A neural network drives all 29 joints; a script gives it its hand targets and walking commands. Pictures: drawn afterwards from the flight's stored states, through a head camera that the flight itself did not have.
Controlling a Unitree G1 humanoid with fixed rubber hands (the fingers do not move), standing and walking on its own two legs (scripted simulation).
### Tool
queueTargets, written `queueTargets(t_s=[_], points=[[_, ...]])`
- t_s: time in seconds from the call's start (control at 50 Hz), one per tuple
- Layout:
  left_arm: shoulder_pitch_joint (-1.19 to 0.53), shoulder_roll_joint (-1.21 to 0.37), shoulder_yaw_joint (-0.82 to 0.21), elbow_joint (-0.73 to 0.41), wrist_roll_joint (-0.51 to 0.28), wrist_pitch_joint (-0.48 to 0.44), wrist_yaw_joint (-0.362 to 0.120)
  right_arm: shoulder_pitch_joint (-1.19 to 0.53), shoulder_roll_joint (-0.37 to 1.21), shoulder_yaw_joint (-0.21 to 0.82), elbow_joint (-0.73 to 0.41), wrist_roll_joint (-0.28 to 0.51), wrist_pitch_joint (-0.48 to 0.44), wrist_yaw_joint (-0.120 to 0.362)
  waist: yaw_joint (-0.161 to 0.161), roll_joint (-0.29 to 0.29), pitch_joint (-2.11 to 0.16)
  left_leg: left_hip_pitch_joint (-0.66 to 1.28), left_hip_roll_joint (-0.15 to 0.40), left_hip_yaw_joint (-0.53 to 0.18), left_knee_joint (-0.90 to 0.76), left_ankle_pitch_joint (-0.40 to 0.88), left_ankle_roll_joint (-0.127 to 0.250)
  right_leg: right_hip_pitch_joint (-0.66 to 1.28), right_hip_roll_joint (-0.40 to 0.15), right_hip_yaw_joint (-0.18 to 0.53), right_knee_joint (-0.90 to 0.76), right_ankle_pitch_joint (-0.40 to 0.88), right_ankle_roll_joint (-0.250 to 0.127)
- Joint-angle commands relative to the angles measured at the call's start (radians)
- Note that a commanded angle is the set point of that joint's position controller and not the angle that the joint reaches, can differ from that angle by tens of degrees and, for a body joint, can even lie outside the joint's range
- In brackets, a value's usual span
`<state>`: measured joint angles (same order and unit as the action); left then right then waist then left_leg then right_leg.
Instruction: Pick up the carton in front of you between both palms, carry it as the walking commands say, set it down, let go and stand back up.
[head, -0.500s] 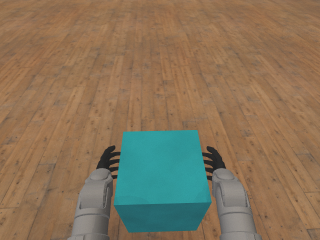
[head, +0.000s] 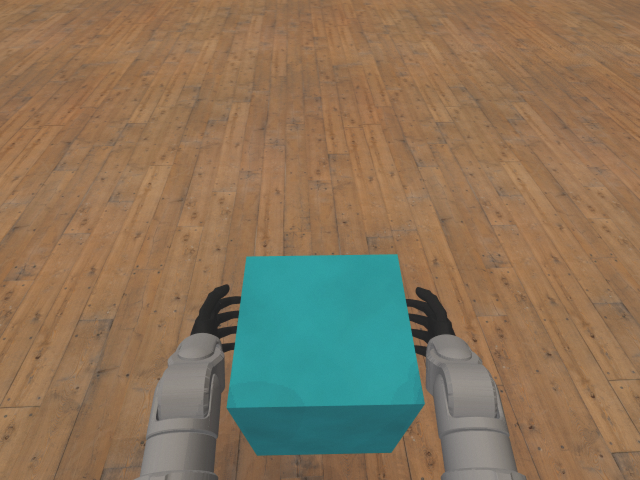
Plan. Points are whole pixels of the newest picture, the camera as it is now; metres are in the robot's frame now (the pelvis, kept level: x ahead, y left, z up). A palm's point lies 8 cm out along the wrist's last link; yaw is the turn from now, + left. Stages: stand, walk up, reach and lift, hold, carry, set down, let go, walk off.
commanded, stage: hold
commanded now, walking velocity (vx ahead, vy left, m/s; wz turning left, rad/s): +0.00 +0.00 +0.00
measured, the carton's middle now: (323, 360) +0.30 +0.00 -0.05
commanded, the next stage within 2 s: set down in 0.68 s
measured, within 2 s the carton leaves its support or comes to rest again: neither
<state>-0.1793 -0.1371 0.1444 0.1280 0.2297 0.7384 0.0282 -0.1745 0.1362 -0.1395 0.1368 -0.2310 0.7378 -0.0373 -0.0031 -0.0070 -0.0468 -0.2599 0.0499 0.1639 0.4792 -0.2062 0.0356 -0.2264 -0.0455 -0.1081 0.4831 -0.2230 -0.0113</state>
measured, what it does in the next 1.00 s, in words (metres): stands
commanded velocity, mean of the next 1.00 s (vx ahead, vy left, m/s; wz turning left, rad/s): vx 0.00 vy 0.00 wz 0.00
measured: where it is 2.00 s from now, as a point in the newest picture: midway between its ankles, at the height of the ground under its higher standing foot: outside the picture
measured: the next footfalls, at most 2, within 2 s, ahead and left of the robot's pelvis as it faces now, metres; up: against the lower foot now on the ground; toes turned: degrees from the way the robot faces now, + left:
none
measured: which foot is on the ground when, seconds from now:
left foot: down 0.00-1.00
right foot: down 0.00-1.00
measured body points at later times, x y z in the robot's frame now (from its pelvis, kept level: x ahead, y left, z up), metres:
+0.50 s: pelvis -0.03 -0.01 +0.00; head -0.09 -0.01 +0.45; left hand +0.26 +0.15 +0.04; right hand +0.26 -0.15 +0.04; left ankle +0.03 +0.10 -0.74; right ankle +0.00 -0.12 -0.74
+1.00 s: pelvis -0.02 -0.01 -0.01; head -0.03 +0.00 +0.44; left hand +0.31 +0.14 +0.01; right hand +0.31 -0.16 +0.01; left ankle +0.03 +0.10 -0.74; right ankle +0.00 -0.12 -0.74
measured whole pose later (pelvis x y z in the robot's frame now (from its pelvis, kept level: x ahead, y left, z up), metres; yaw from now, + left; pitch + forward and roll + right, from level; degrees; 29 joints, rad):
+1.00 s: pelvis -0.02 -0.01 -0.01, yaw -1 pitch -5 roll +0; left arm -0.46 -0.22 0.45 0.48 0.41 0.58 -0.02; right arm -0.45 0.20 -0.45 0.50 -0.43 0.56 0.04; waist 0.00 -0.01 0.06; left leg -0.23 -0.02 0.02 0.54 -0.23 0.02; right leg -0.20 0.01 0.02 0.56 -0.27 -0.01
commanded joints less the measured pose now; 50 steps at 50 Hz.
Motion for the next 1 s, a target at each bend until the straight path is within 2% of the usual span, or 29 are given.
queueTargets(t_s=[0.0, 0.02, 0.04, 0.1, 0.14, 0.24, 0.38, 0.52, 0.66, 0.76, 0.88, 0.98], points=[[-0.341, -0.889, -0.518, -0.096, -0.215, -0.045, -0.221, -0.404, 0.871, 0.528, -0.131, 0.238, -0.055, 0.242, 0.018, 0.028, -0.257, 0.348, -0.107, -0.263, -0.078, 0.434, -0.013, 0.124, 0.123, 0.210, -0.095, 0.357, -0.025], [-0.352, -0.884, -0.512, -0.086, -0.209, -0.047, -0.216, -0.407, 0.871, 0.523, -0.110, 0.238, -0.058, 0.242, 0.019, -0.002, -0.230, 0.360, -0.111, -0.262, -0.076, 0.470, -0.017, 0.105, 0.127, 0.212, -0.106, 0.374, -0.018], [-0.360, -0.884, -0.514, -0.078, -0.212, -0.052, -0.213, -0.419, 0.875, 0.528, -0.104, 0.240, -0.063, 0.238, 0.015, -0.009, -0.248, 0.372, -0.118, -0.259, -0.079, 0.444, -0.020, 0.120, 0.128, 0.216, -0.116, 0.368, -0.013], [-0.370, -0.870, -0.502, -0.065, -0.205, -0.058, -0.209, -0.433, 0.854, 0.502, -0.087, 0.232, -0.071, 0.236, 0.015, 0.009, -0.206, 0.421, -0.115, -0.256, -0.096, 0.363, -0.019, 0.058, 0.126, 0.215, -0.140, 0.253, -0.017], [-0.409, -0.884, -0.512, -0.062, -0.212, -0.058, -0.213, -0.440, 0.863, 0.487, -0.058, 0.225, -0.074, 0.238, 0.005, 0.016, -0.179, 0.387, -0.111, -0.254, -0.100, 0.289, -0.018, 0.067, 0.124, 0.218, -0.147, 0.174, -0.028], [-0.467, -0.916, -0.509, -0.030, -0.217, -0.049, -0.241, -0.481, 0.900, 0.459, -0.004, 0.208, -0.074, 0.252, -0.007, 0.014, -0.132, 0.357, -0.110, -0.250, -0.106, 0.149, -0.017, 0.043, 0.113, 0.216, -0.160, 0.051, -0.039], [-0.524, -0.957, -0.470, 0.050, -0.210, -0.046, -0.281, -0.564, 0.953, 0.443, 0.057, 0.211, -0.077, 0.282, 0.002, -0.036, -0.097, 0.337, -0.115, -0.246, -0.097, 0.002, -0.016, 0.003, 0.086, 0.216, -0.182, -0.099, -0.051], [-0.594, -0.994, -0.447, 0.115, -0.206, -0.044, -0.304, -0.640, 0.983, 0.421, 0.114, 0.215, -0.079, 0.305, 0.005, -0.010, -0.084, 0.287, -0.114, -0.248, -0.108, -0.107, -0.019, 0.008, 0.074, 0.219, -0.182, -0.182, -0.053], [-0.606, -1.005, -0.412, 0.179, -0.189, -0.044, -0.306, -0.689, 0.993, 0.411, 0.154, 0.223, -0.076, 0.318, 0.021, 0.010, -0.077, 0.285, -0.107, -0.253, -0.122, -0.109, -0.017, 0.003, 0.075, 0.216, -0.178, -0.169, -0.043], [-0.641, -1.011, -0.379, 0.204, -0.179, -0.055, -0.300, -0.717, 0.977, 0.381, 0.178, 0.198, -0.083, 0.320, 0.018, 0.015, -0.077, 0.279, -0.099, -0.254, -0.126, -0.084, -0.015, 0.016, 0.090, 0.208, -0.161, -0.135, -0.036], [-0.746, -0.997, -0.226, 0.364, -0.100, -0.127, -0.291, -0.792, 0.927, 0.206, 0.349, 0.083, -0.158, 0.319, -0.004, 0.013, -0.046, 0.219, -0.096, -0.260, -0.085, -0.108, -0.013, -0.046, 0.106, 0.194, -0.100, -0.147, -0.041], [-0.737, -0.873, -0.049, 0.460, 0.028, -0.232, -0.234, -0.786, 0.794, 0.034, 0.441, -0.052, -0.262, 0.281, -0.007, 0.011, -0.048, 0.074, -0.107, -0.260, 0.010, 0.012, -0.012, -0.153, 0.123, 0.179, 0.013, -0.048, -0.037]])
